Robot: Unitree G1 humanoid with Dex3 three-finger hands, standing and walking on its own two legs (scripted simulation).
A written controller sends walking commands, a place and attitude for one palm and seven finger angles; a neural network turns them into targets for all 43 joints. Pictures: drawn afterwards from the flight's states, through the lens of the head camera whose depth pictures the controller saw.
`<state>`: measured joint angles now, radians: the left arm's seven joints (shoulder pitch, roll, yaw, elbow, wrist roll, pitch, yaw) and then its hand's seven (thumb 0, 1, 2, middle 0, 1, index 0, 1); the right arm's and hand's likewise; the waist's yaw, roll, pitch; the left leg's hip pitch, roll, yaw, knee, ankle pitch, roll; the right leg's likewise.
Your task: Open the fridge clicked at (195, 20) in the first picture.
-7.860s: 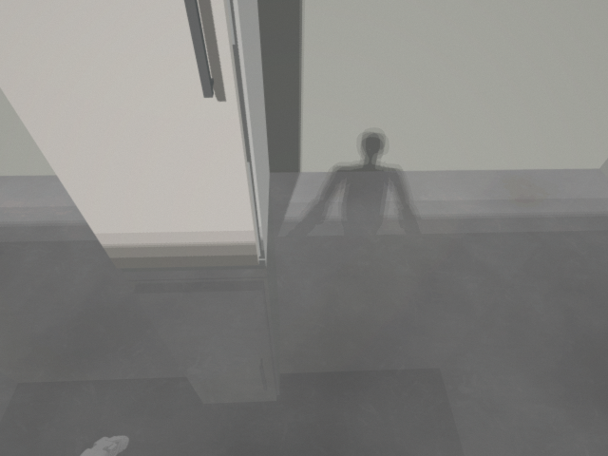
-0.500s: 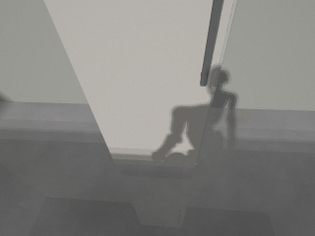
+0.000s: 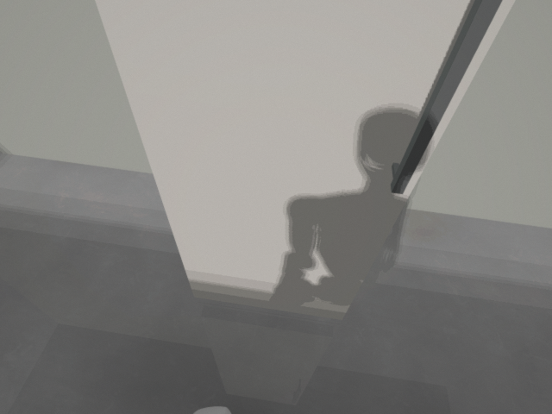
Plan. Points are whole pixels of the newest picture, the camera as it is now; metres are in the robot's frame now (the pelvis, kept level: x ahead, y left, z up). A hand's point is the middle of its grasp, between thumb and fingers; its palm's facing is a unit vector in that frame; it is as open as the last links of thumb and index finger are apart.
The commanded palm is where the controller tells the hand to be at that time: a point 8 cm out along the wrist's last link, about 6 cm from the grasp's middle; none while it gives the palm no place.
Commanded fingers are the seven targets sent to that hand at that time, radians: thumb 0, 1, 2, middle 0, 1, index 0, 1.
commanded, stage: come to a stop and stand still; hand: right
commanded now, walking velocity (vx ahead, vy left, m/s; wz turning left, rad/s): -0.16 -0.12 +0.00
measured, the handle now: (439, 86) +0.50 -0.15 +0.24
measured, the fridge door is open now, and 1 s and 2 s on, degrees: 0 0 0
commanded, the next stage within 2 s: look again from close up in 1.32 s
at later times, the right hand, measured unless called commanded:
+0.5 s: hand out of the picture -0.05 -0.20 -0.17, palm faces +0.04 +0.98 -0.19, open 7.3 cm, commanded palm none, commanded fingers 0.00 -0.90 -0.90 0.20 0.30 0.20 0.30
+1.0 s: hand out of the picture -0.07 -0.18 -0.18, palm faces +0.06 +0.98 -0.17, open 7.3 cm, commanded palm none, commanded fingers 0.00 -0.90 -0.90 0.20 0.30 0.20 0.30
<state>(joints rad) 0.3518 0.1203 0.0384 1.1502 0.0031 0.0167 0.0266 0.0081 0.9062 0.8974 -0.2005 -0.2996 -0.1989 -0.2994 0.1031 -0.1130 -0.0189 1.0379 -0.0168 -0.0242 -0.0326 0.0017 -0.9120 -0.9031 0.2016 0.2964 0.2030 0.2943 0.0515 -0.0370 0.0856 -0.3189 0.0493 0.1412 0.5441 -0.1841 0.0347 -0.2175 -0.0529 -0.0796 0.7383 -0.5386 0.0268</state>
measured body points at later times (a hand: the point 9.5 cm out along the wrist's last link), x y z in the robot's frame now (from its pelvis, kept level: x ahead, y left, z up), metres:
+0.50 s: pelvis -0.03 -0.02 +0.01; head -0.03 -0.03 +0.46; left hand -0.01 +0.21 -0.14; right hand -0.05 -0.25 -0.15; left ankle -0.03 +0.11 -0.73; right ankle -0.01 -0.12 -0.73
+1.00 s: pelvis -0.08 +0.00 +0.00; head -0.10 -0.02 +0.45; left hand -0.10 +0.22 -0.15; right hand -0.07 -0.23 -0.16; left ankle -0.04 +0.11 -0.73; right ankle -0.01 -0.12 -0.73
